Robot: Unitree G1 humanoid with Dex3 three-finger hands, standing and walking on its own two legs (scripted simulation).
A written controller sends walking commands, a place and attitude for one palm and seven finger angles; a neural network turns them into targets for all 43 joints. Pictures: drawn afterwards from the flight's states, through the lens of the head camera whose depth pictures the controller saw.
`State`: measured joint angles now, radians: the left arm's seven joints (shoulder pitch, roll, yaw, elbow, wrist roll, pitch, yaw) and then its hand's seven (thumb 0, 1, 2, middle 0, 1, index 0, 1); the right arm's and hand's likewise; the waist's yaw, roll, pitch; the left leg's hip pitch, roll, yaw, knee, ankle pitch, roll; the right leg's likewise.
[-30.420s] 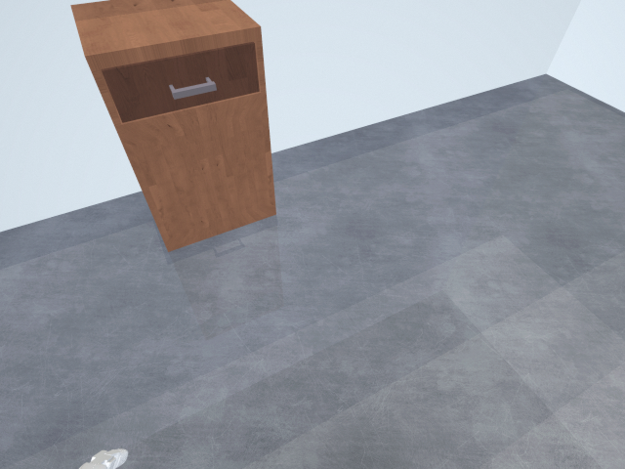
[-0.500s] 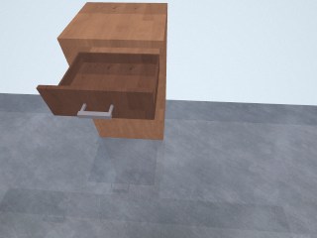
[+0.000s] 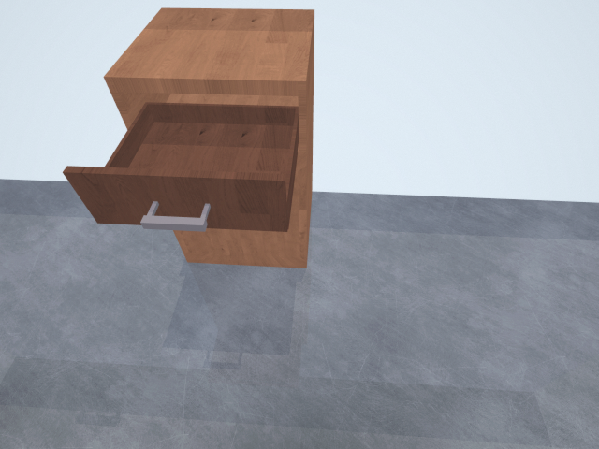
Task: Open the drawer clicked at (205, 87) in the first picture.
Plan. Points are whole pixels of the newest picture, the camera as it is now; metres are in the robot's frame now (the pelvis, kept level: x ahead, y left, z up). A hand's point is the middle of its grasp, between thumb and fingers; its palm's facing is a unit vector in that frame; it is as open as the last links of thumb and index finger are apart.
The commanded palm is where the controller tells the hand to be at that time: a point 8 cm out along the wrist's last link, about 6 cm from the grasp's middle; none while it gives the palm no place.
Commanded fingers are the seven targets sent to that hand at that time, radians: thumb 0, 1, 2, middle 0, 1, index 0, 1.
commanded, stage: stand and wait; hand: left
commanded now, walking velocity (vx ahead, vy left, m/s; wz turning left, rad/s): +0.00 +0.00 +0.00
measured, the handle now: (177, 215) +0.56 +0.29 -0.09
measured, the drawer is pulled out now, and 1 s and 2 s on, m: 0.30 0.30 0.30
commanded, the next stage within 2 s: none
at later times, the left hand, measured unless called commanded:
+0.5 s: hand out of the picture +0.02 +0.17 -0.17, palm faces +0.02 -0.97 -0.22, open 7.4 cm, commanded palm none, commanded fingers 0.00 0.90 0.90 -0.20 -0.30 -0.20 -0.30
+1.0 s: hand out of the picture +0.02 +0.18 -0.17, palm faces +0.01 -0.97 -0.24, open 7.4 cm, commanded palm none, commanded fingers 0.00 0.90 0.90 -0.20 -0.30 -0.20 -0.30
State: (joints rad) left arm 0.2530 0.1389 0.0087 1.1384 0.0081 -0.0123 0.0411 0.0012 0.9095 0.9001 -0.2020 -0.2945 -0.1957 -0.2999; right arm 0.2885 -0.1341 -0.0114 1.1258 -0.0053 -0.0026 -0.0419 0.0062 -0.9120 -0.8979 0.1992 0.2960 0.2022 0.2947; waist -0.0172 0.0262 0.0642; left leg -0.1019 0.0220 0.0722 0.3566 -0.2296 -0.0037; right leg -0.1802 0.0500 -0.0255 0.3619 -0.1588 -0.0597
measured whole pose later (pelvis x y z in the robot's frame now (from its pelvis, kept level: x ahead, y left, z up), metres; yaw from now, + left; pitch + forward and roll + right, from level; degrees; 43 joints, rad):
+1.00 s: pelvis +0.01 -0.01 +0.00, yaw +0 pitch -1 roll +0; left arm 0.22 0.16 0.01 1.14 0.01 -0.02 0.04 0.00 0.91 0.90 -0.20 -0.29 -0.20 -0.30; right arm 0.27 -0.16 -0.02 1.13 -0.01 0.00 -0.04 0.01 -0.91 -0.90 0.20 0.30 0.20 0.29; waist -0.02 0.03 0.07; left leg -0.09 0.03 0.07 0.33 -0.22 -0.01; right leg -0.17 0.06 -0.02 0.34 -0.16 -0.07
